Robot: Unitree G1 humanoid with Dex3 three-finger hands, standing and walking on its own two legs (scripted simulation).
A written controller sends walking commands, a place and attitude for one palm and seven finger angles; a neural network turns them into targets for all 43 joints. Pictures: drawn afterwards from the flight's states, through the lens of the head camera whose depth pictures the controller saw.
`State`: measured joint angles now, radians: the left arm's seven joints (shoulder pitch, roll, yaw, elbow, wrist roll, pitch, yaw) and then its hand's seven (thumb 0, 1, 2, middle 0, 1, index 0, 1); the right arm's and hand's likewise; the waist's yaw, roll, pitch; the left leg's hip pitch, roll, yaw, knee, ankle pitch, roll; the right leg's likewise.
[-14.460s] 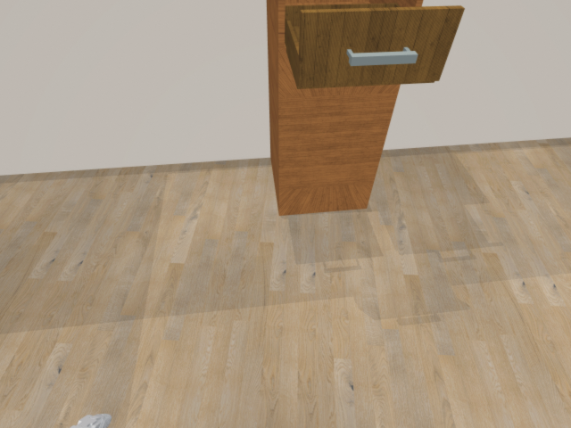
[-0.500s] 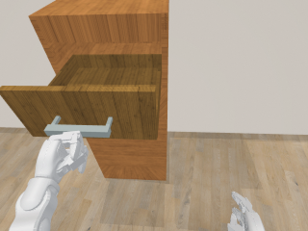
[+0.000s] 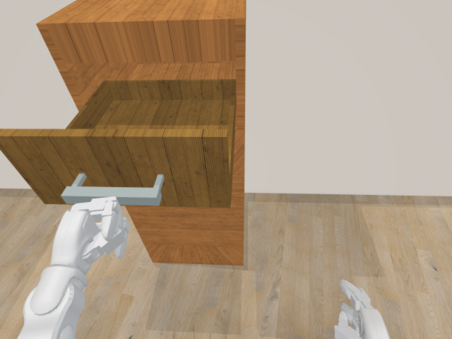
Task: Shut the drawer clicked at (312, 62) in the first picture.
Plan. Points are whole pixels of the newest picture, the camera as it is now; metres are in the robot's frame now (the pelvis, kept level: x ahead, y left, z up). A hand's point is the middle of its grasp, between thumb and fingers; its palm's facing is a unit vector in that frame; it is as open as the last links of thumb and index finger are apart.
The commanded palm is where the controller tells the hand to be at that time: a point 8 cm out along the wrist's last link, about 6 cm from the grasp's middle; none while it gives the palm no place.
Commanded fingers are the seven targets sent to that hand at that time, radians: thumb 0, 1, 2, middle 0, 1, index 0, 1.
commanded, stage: push the drawer shut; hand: left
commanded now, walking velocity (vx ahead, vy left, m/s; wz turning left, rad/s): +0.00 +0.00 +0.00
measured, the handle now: (116, 187) +0.33 +0.22 +0.13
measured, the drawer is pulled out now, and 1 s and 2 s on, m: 0.27 0.18 0.06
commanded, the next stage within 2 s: none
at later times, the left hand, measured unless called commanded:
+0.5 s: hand (125, 213) +0.28 +0.19 +0.13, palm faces +0.05 -1.00 -0.05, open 3.1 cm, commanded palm +0.27 +0.23 +0.13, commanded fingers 0.00 0.90 0.90 -1.40 -1.60 -1.40 -1.60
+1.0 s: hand (138, 184) +0.34 +0.18 +0.13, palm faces +0.04 -1.00 -0.04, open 3.2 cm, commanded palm +0.32 +0.23 +0.13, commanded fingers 0.00 0.90 0.90 -1.40 -1.60 -1.40 -1.60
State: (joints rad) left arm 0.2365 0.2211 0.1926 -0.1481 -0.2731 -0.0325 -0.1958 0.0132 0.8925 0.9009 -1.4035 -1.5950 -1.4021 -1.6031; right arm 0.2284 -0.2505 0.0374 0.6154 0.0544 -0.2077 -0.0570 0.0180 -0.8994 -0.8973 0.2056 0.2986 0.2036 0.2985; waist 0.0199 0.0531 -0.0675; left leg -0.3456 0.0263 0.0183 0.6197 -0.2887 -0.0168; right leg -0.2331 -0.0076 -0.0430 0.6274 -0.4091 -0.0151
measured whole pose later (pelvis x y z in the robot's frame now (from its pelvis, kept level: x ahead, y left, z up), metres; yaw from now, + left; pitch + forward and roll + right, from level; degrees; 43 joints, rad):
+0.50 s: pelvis -0.02 +0.00 +0.00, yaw +1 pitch +0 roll +0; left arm -0.04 0.25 0.18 0.11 -0.25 -0.03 -0.17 -0.01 0.84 0.92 -1.40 -1.59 -1.40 -1.60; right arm 0.21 -0.25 0.05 0.66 0.06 -0.18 -0.07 0.02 -0.90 -0.90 0.21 0.30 0.20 0.30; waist 0.02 0.05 -0.03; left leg -0.35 0.03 0.01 0.61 -0.25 -0.02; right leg -0.23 -0.01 -0.06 0.62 -0.38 -0.02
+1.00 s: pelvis -0.02 +0.00 +0.00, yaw +0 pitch +1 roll +0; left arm -0.34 0.27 0.19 0.44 -0.22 -0.08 -0.14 0.01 0.87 0.95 -1.40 -1.59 -1.40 -1.60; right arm 0.24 -0.26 0.04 0.69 0.06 -0.14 -0.07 0.02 -0.90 -0.90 0.21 0.30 0.20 0.30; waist -0.01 0.05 -0.02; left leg -0.39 0.03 0.01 0.61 -0.24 -0.01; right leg -0.27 0.00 -0.05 0.62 -0.36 -0.01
